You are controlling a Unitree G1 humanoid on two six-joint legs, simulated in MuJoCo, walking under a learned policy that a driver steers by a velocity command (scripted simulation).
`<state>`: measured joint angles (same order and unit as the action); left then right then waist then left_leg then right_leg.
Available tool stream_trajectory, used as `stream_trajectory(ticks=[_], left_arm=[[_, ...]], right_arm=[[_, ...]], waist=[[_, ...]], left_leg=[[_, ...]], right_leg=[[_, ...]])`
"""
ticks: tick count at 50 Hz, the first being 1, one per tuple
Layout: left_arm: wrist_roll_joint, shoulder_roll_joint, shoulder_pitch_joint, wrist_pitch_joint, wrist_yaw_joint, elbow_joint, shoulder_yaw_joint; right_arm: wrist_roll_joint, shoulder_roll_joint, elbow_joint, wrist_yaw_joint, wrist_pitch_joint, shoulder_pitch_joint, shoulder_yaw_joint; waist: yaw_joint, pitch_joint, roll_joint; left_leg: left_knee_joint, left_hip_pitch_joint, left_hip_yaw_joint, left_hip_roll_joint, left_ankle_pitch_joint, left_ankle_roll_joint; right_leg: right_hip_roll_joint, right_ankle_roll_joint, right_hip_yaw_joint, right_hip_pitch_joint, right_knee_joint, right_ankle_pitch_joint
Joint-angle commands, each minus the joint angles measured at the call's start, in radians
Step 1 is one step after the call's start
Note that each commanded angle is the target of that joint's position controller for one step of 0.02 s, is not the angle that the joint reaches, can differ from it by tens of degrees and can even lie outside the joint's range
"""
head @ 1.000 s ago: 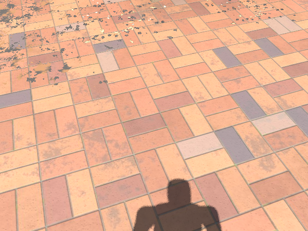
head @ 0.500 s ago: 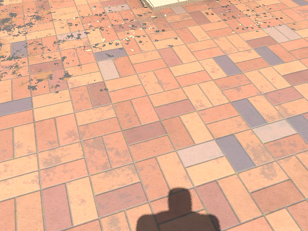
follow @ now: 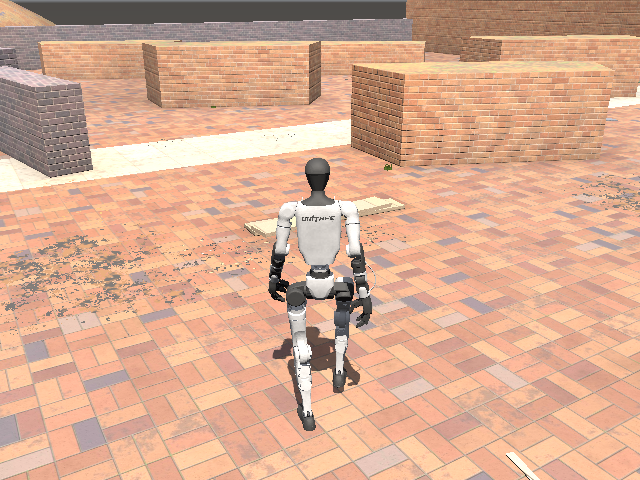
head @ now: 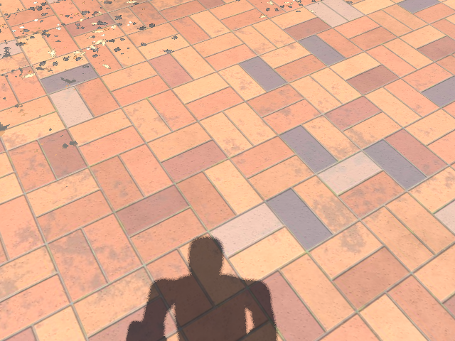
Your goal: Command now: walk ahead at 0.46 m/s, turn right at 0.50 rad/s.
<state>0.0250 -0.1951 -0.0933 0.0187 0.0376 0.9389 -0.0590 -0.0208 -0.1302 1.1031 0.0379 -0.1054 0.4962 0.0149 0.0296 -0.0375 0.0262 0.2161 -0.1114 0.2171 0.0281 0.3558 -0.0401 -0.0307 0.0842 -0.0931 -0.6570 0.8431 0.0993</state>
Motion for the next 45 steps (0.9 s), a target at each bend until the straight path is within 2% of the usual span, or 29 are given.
stream_trajectory(ticks=[1,3,4,5,6,7,8,9,10,11,12,13,14,17,22,28,30,32,33,34,35,36,37,38,39,40,42,45], left_arm=[[0.001,0.003,0.093,0.004,0.006,-0.090,0.014],[0.005,-0.039,0.000,0.006,-0.001,-0.071,-0.002],[0.007,-0.063,-0.094,0.008,-0.003,-0.047,-0.013],[0.010,-0.096,-0.206,0.011,-0.004,-0.011,-0.029],[0.017,-0.134,-0.313,0.015,-0.010,0.020,-0.051],[0.019,-0.213,-0.316,0.014,-0.019,0.017,-0.072],[0.011,-0.276,-0.286,0.003,-0.013,-0.013,-0.083],[-0.007,-0.243,-0.251,-0.001,-0.021,-0.010,-0.075],[-0.012,-0.194,-0.200,0.004,-0.027,-0.016,-0.061],[-0.009,-0.157,-0.164,0.014,-0.030,-0.020,-0.052],[-0.014,-0.139,-0.145,0.025,-0.036,-0.026,-0.044],[-0.018,-0.128,-0.141,0.036,-0.041,-0.026,-0.037],[-0.024,-0.131,-0.161,0.048,-0.043,-0.022,-0.035],[-0.030,-0.165,-0.231,0.060,-0.044,-0.014,-0.039],[-0.026,-0.166,-0.367,0.048,-0.043,-0.014,-0.037],[-0.012,-0.165,-0.447,0.047,-0.057,-0.017,-0.030],[-0.008,-0.169,-0.437,0.053,-0.065,-0.017,-0.026],[-0.007,-0.201,-0.386,0.063,-0.065,-0.026,-0.030],[-0.003,-0.215,-0.371,0.068,-0.059,-0.025,-0.032],[-0.007,-0.206,-0.357,0.074,-0.052,-0.031,-0.030],[-0.026,-0.126,-0.407,0.079,-0.045,-0.064,-0.011],[-0.052,-0.117,-0.538,0.071,-0.046,-0.044,-0.015],[-0.014,-0.170,-0.483,0.060,-0.052,-0.031,-0.018],[-0.002,-0.158,-0.372,0.059,-0.044,-0.050,-0.015],[-0.002,-0.137,-0.323,0.057,-0.037,-0.066,-0.011],[0.009,-0.133,-0.294,0.050,-0.030,-0.081,-0.011],[0.016,-0.110,-0.314,0.033,-0.018,-0.075,-0.005],[0.021,-0.097,-0.248,0.023,-0.006,-0.095,0.001]], right_arm=[[0.004,-0.148,-0.023,0.011,-0.016,0.033,0.020],[0.009,-0.182,-0.024,0.021,-0.015,0.026,0.031],[0.007,-0.200,-0.032,0.023,-0.009,0.010,0.038],[0.005,-0.212,-0.046,0.018,-0.003,-0.010,0.045],[0.004,-0.225,-0.066,0.005,0.000,-0.042,0.052],[-0.008,-0.141,-0.105,-0.011,0.001,-0.044,0.040],[0.018,-0.122,-0.185,-0.029,0.000,-0.039,0.041],[0.008,-0.174,-0.213,-0.035,-0.012,-0.162,0.048],[0.011,-0.181,-0.232,-0.039,-0.024,-0.198,0.048],[0.008,-0.175,-0.221,-0.033,-0.025,-0.188,0.050],[-0.009,-0.164,-0.221,-0.031,-0.010,-0.176,0.049],[-0.022,-0.148,-0.219,-0.035,0.012,-0.154,0.047],[-0.028,-0.145,-0.228,-0.038,0.030,-0.158,0.048],[-0.031,-0.145,-0.277,-0.047,0.060,-0.257,0.049],[-0.024,-0.164,-0.368,-0.058,0.069,-0.480,0.046],[-0.014,-0.156,-0.446,-0.072,0.054,-0.649,0.022],[-0.009,-0.163,-0.455,-0.073,0.044,-0.634,0.020],[-0.006,-0.205,-0.414,-0.060,0.035,-0.484,0.037],[-0.002,-0.234,-0.372,-0.048,0.027,-0.346,0.050],[-0.011,-0.262,-0.337,-0.033,0.016,-0.195,0.061],[-0.037,-0.348,-0.329,-0.018,0.014,-0.058,0.079],[-0.026,-0.377,-0.300,-0.033,0.029,-0.064,0.097],[-0.005,-0.287,-0.326,-0.045,0.038,-0.171,0.080],[0.001,-0.216,-0.336,-0.049,0.035,-0.248,0.063],[-0.007,-0.186,-0.326,-0.050,0.030,-0.271,0.053],[-0.007,-0.178,-0.306,-0.047,0.022,-0.254,0.048],[0.001,-0.178,-0.271,-0.050,0.006,-0.212,0.045],[0.012,-0.197,-0.240,-0.054,-0.009,-0.157,0.050]], waist=[[-0.025,-0.103,-0.129],[-0.077,-0.031,-0.149],[-0.121,0.023,-0.164],[-0.168,0.085,-0.174],[-0.231,0.135,-0.138],[-0.194,0.190,0.033],[-0.134,0.274,0.155],[-0.139,0.149,0.020],[-0.106,0.050,-0.031],[-0.054,0.001,-0.115],[-0.020,-0.002,-0.129],[0.003,0.010,-0.107],[0.009,0.015,-0.087],[-0.009,0.000,-0.033],[-0.096,-0.011,0.023],[-0.148,-0.024,0.051],[-0.127,-0.024,0.062],[-0.051,0.027,0.074],[0.011,0.094,0.059],[0.084,0.177,0.036],[0.093,0.330,-0.114],[0.019,0.403,-0.344],[-0.012,0.239,-0.143],[-0.012,0.108,-0.041],[-0.028,0.045,-0.015],[-0.041,0.023,-0.049],[-0.061,0.033,-0.098],[-0.062,0.019,-0.105]], left_leg=[[0.015,0.116,-0.015,-0.241,-0.930,-0.037],[0.174,0.063,0.017,-0.263,-1.207,-0.030],[0.307,0.054,0.018,-0.280,-1.266,-0.036],[0.478,0.075,0.007,-0.289,-1.204,-0.046],[0.725,0.187,0.020,-0.263,-0.986,-0.041],[1.064,0.436,0.005,-0.159,-0.181,-0.028],[1.333,0.761,-0.170,0.029,0.191,-0.002],[1.304,0.879,-0.268,-0.050,0.063,-0.014],[1.220,0.872,-0.260,-0.088,-0.034,-0.016],[1.132,0.805,-0.259,-0.121,-0.075,-0.006],[1.074,0.733,-0.265,-0.138,-0.075,0.012],[1.030,0.680,-0.267,-0.149,-0.072,0.029],[0.992,0.665,-0.259,-0.152,-0.063,0.045],[0.875,0.722,-0.223,-0.155,-0.142,0.080],[0.672,0.854,-0.211,-0.123,-0.312,0.091],[0.442,0.847,-0.185,-0.061,-0.349,0.058],[0.357,0.740,-0.186,-0.046,-0.350,0.024],[0.304,0.509,-0.176,0.004,-0.277,-0.019],[0.260,0.365,-0.167,0.025,-0.271,-0.042],[0.238,0.145,-0.227,-0.048,-0.287,-0.071],[0.255,-0.104,-0.538,-0.301,-0.189,-0.135],[0.114,-0.201,-0.972,-0.463,-0.218,-0.264],[0.075,-0.055,-0.919,-0.420,-0.075,-0.249],[0.053,0.088,-0.758,-0.374,-0.078,-0.228],[0.022,0.180,-0.650,-0.322,-0.151,-0.196],[0.006,0.227,-0.572,-0.283,-0.233,-0.177],[-0.017,0.262,-0.485,-0.245,-0.347,-0.161],[-0.062,0.252,-0.418,-0.234,-0.389,-0.175]], right_leg=[[0.062,0.030,-0.105,0.111,-0.171,-0.014],[0.113,0.080,-0.131,0.233,-0.182,0.029],[0.128,0.112,-0.117,0.321,-0.189,0.061],[0.139,0.145,-0.088,0.441,-0.229,0.078],[0.125,0.178,-0.027,0.612,-0.330,0.094],[-0.120,0.239,0.291,0.788,-0.345,0.178],[-0.313,0.407,0.870,0.947,-0.530,0.274],[-0.293,0.362,0.786,0.859,-0.616,0.340],[-0.273,0.318,0.674,0.731,-0.639,0.256],[-0.228,0.273,0.577,0.617,-0.645,0.084],[-0.179,0.248,0.495,0.538,-0.641,-0.043],[-0.143,0.233,0.430,0.494,-0.642,-0.120],[-0.121,0.230,0.399,0.477,-0.639,-0.192],[-0.069,0.194,0.341,0.465,-0.641,-0.263],[-0.057,0.122,0.378,0.593,-0.623,-0.317],[-0.077,0.128,0.400,0.740,-0.575,-0.436],[-0.099,0.113,0.400,0.745,-0.561,-0.499],[-0.099,0.075,0.377,0.720,-0.457,-0.732],[-0.073,0.060,0.352,0.723,-0.307,-0.805],[-0.034,0.048,0.326,0.612,-0.108,-0.656],[0.052,0.025,0.260,0.414,0.196,-0.249],[0.194,-0.003,0.201,0.198,0.457,0.403],[0.113,0.005,0.235,0.108,0.513,0.335],[0.078,0.001,0.228,0.095,0.474,0.263],[0.047,0.003,0.218,0.106,0.414,0.230],[0.024,0.000,0.214,0.118,0.363,0.219],[0.015,-0.011,0.190,0.160,0.314,0.205],[-0.016,-0.028,0.144,0.084,0.251,0.150]])
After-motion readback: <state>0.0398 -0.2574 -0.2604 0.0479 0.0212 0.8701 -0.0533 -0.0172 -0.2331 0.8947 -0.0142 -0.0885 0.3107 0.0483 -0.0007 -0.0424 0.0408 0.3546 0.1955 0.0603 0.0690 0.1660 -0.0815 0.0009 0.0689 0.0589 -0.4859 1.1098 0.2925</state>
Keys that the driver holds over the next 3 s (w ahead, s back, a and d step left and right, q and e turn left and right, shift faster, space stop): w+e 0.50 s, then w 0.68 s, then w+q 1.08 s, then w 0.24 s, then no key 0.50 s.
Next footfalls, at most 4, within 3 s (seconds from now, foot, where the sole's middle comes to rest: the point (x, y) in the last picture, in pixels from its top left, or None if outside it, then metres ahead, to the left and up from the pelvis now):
0.12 right None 0.23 -0.06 -0.77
0.68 left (228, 295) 0.60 -0.01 -0.77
1.24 right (314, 243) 0.77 -0.30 -0.77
1.80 left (277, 170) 1.08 -0.21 -0.77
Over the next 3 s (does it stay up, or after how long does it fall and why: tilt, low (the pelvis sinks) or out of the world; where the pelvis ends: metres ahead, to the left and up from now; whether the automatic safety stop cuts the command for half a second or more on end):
stays up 1.46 -0.21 0.01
